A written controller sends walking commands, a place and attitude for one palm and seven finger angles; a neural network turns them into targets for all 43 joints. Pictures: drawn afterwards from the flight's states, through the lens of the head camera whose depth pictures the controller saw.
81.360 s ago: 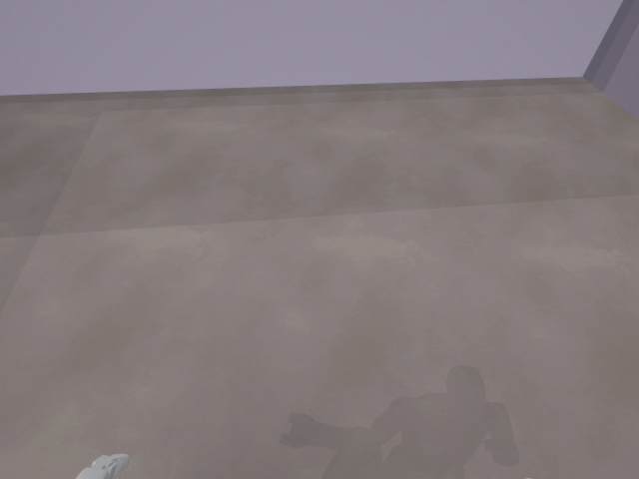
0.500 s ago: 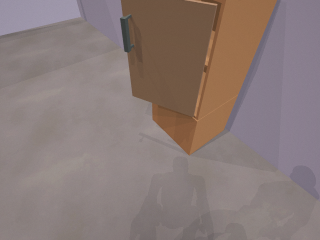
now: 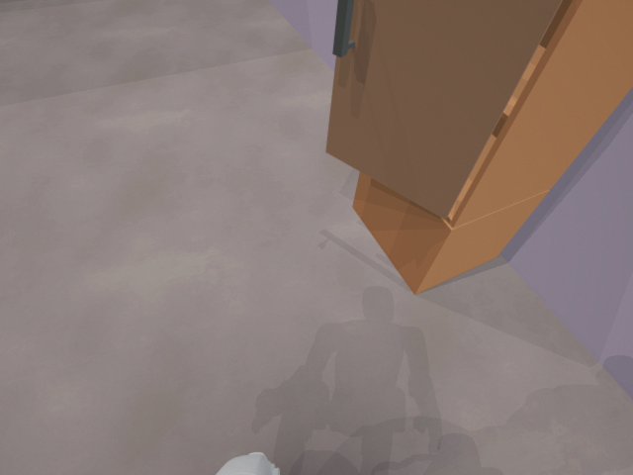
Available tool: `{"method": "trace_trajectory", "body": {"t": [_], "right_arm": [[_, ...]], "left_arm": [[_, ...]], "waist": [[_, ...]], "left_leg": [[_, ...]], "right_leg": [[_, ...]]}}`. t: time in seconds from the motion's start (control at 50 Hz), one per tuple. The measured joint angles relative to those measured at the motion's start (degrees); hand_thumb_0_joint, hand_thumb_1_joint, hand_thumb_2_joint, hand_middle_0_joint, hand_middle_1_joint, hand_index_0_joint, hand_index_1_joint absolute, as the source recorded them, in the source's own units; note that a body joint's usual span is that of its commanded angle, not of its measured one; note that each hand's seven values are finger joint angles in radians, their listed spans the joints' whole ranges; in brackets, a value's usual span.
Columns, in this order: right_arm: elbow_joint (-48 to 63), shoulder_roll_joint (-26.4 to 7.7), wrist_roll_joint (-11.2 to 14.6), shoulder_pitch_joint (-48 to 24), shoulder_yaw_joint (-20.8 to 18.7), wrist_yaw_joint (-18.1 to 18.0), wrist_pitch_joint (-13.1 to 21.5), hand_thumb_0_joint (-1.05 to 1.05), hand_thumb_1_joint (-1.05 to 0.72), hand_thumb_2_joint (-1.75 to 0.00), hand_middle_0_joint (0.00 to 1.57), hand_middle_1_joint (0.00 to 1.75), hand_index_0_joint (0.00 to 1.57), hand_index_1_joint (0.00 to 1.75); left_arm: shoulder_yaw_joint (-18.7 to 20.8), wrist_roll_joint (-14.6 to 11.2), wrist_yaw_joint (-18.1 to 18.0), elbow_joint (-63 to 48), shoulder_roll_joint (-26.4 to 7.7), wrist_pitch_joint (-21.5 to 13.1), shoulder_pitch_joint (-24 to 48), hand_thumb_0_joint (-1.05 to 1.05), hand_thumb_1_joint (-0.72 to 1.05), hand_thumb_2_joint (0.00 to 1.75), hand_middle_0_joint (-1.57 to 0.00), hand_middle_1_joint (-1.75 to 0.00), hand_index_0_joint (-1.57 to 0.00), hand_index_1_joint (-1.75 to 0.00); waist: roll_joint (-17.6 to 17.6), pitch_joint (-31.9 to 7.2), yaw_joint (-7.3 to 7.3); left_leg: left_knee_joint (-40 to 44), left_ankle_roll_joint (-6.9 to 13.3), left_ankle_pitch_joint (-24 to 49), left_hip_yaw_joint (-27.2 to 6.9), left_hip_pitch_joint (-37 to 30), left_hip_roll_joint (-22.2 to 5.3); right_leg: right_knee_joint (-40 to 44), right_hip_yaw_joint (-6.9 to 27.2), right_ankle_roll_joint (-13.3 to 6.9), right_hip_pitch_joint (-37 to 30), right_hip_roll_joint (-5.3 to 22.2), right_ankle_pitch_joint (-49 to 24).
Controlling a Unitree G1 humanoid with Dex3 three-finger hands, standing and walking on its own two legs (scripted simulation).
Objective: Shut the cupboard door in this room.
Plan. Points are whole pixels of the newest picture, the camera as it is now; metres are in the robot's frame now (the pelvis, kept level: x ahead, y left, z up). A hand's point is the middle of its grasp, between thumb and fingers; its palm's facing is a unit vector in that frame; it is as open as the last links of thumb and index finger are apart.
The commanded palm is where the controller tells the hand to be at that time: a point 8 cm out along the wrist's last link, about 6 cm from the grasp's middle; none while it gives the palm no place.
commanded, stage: walk to a spot facing it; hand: left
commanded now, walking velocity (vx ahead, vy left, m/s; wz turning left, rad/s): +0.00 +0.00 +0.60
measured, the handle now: (349, 15) +0.97 -0.04 +0.10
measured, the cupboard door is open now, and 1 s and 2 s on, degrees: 26 26 26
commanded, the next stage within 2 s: turn to face it in 1.96 s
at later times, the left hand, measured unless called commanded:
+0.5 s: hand out of the picture +0.04 +0.17 -0.12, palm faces +0.29 -0.90 -0.33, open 7.3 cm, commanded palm none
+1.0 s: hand out of the picture -0.09 +0.13 -0.16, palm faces +0.62 -0.75 -0.24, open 7.4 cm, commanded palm none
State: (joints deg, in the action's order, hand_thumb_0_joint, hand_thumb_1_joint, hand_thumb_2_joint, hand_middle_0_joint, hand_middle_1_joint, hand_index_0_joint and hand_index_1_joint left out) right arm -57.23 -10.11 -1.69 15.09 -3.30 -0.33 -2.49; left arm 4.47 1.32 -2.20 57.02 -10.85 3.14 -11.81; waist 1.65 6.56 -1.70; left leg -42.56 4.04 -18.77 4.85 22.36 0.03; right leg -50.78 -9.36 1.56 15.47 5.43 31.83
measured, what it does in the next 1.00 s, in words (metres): steps on the spot, turning left: right foot, then left foot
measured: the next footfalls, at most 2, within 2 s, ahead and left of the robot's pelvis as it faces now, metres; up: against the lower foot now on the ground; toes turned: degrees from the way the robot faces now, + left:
right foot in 0.44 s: +0.06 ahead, -0.17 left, +0.00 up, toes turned +18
left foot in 0.88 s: +0.00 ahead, +0.05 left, +0.00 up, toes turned +39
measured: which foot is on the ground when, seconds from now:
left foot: down 0.00-0.44, up 0.46-0.86, down 0.88-1.00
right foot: up 0.00-0.42, down 0.44-0.88, up 0.90-1.00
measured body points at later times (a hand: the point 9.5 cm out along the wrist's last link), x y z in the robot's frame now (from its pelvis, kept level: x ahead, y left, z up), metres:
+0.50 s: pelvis +0.01 -0.07 +0.02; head +0.06 -0.08 +0.46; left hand +0.03 +0.22 -0.10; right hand +0.14 -0.31 -0.14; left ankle +0.02 +0.07 -0.69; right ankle +0.02 -0.18 -0.72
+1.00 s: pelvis +0.02 -0.05 +0.01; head +0.04 -0.01 +0.46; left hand -0.12 +0.17 -0.14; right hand +0.27 -0.18 -0.11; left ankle -0.03 +0.03 -0.71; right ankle +0.06 -0.18 -0.65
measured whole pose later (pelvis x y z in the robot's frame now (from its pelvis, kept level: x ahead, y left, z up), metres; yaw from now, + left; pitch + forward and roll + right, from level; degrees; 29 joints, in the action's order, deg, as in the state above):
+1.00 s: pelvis +0.02 -0.05 +0.01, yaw +37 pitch +0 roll +0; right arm -49.0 -12.4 -1.9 8.3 -2.4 0.8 -0.6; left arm 4.6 2.1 0.2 53.6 -13.8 3.8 -16.2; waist 2.8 5.6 1.0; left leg -34.8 2.6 -18.5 3.3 16.3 1.4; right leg -64.3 -4.1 2.6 25.3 6.6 27.5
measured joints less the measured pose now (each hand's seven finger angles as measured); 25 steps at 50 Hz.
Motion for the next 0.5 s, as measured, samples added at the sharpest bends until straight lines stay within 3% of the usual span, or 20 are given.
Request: {"method": "trace_trajectory", "body": {"t": [0.06,0.14,0.28,0.42,0.44,0.46,0.5], "right_arm": [[1.43,-0.97,-0.31,-1.23,0.02,-0.4,0.35,0.01,-0.9,-0.9,0.2,0.3,0.2,0.3],[2.43,-1.76,-0.24,-1.86,0.16,-0.75,0.88,0.0,-0.9,-0.9,0.2,0.3,0.2,0.3],[3.34,-2.28,-0.19,-2.43,-0.38,-0.28,0.62,0.0,-0.9,-0.9,0.2,0.3,0.2,0.3],[4.21,-3.66,-0.25,-2.98,-1.57,0.4,-1.04,0.01,-0.9,-0.9,0.2,0.3,0.2,0.3],[4.43,-3.75,-0.03,-2.84,-1.81,0.49,-1.35,0.01,-0.9,-0.9,0.2,0.3,0.2,0.3],[4.39,-4.0,0.25,-3.13,-2.14,0.54,-1.58,0.01,-0.9,-0.9,0.2,0.3,0.2,0.3],[4.31,-5.19,0.08,-3.82,-2.92,0.7,-1.97,0.01,-0.9,-0.9,0.2,0.3,0.2,0.3]], "left_arm": [[0.33,0.21,0.47,-1.2,-0.62,1.02,2.11,0.0,0.91,0.9,-0.2,-0.3,-0.2,-0.3],[0.65,0.43,1.11,-3.34,-1.8,0.29,4.04,0.0,0.91,0.9,-0.2,-0.3,-0.2,-0.3],[0.65,0.53,1.1,-5.94,-3.67,0.04,5.84,0.0,0.91,0.9,-0.2,-0.3,-0.2,-0.3],[-0.45,-0.06,1.08,-7.64,-2.92,-0.26,5.61,0.0,0.91,0.9,-0.2,-0.3,-0.2,-0.3],[-0.6,-0.03,1.12,-8.14,-3.03,-0.6,4.75,0.0,0.91,0.9,-0.2,-0.3,-0.2,-0.3],[-0.63,0.26,0.99,-8.22,-2.87,-1.04,4.02,0.0,0.91,0.9,-0.2,-0.3,-0.2,-0.3],[-1.27,0.45,0.61,-7.46,-1.61,-0.8,2.92,0.0,0.91,0.9,-0.2,-0.3,-0.2,-0.3]], "waist": [[-0.54,-0.01,-0.25],[-1.45,-1.01,-0.2],[-2.32,-2.34,-0.45],[-4.04,-2.61,-0.66],[-3.61,-3.12,-0.34],[-3.5,-3.21,0.3],[-5.17,-2.48,0.24]], "left_leg": [[4.65,0.47,2.49,-0.99,-0.39,1.39],[12.97,0.45,7.79,-3.5,-1.82,2.68],[18.18,-0.67,11.54,-9.07,-2.67,3.44],[15.96,-3.5,11.49,-15.01,-0.62,4.86],[14.47,-3.99,10.73,-15.27,0.39,5.64],[10.78,-4.69,6.4,-15.02,2.08,6.13],[-2.67,-5.49,-2.79,-13.28,6.19,6.05]], "right_leg": [[-11.86,5.95,0.03,7.25,-1.64,-3.34],[-14.45,9.64,1.32,12.1,-2.17,-10.76],[-5.31,11.74,2.62,11.05,-2.86,-10.88],[12.96,11.29,1.44,3.53,-5.59,-10.87],[18.33,11.25,0.72,1.3,-5.33,-11.33],[20.15,11.05,-1.67,0.87,-5.14,-13.63],[19.26,9.23,-2.77,0.33,-5.07,-13.9]]}}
